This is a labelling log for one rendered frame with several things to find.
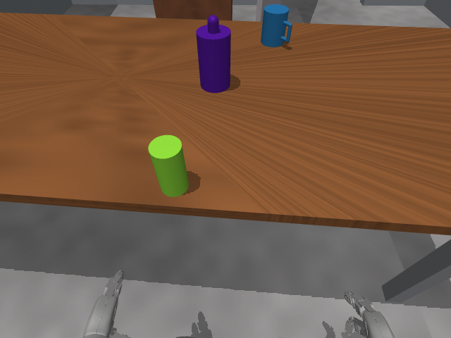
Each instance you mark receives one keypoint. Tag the table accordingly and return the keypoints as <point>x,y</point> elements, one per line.
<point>342,126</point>

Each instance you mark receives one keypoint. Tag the left robot hand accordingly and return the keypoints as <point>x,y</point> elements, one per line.
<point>101,319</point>

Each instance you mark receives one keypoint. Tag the right robot hand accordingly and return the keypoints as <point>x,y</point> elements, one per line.
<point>374,325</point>

